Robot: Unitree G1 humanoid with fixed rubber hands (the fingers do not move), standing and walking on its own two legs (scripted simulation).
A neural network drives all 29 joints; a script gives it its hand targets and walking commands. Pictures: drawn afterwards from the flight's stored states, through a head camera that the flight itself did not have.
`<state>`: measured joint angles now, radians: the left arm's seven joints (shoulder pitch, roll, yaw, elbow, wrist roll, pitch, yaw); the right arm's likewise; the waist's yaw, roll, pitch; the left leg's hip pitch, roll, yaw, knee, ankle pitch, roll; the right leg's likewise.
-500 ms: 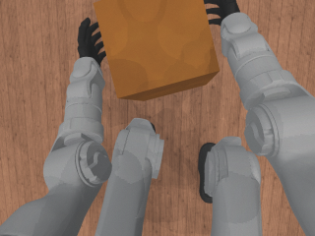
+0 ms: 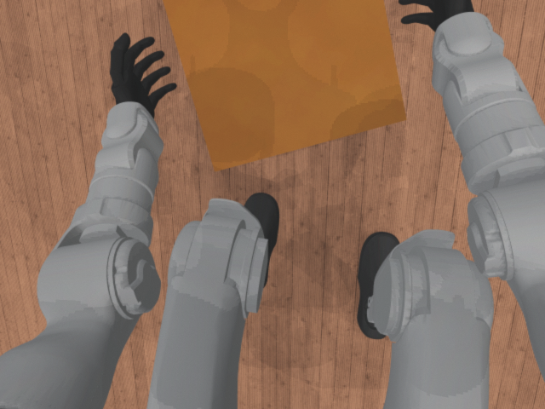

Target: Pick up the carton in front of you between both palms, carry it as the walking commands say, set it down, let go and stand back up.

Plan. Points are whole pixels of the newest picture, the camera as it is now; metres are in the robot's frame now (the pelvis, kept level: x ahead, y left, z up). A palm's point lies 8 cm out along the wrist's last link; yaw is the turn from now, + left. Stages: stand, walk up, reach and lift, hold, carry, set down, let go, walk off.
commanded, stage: set down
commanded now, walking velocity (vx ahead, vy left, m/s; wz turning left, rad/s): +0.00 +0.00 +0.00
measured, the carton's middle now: (293, 71) +0.49 +0.07 -0.25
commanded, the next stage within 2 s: let go in 1.08 s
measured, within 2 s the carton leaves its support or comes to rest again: neither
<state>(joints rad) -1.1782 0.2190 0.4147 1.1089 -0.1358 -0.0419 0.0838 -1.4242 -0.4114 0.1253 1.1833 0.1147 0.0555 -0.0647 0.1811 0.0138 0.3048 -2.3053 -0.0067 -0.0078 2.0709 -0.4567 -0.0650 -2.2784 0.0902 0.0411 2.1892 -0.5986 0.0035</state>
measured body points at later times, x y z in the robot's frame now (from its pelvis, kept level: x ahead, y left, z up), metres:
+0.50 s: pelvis +0.02 +0.01 +0.08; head +0.33 +0.02 +0.40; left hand +0.45 +0.28 -0.05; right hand +0.59 -0.08 -0.05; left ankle +0.14 +0.13 -0.34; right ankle +0.10 -0.11 -0.34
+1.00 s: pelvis +0.04 +0.00 +0.20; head +0.32 +0.00 +0.55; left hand +0.45 +0.28 +0.11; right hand +0.59 -0.09 +0.10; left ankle +0.14 +0.13 -0.34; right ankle +0.09 -0.11 -0.34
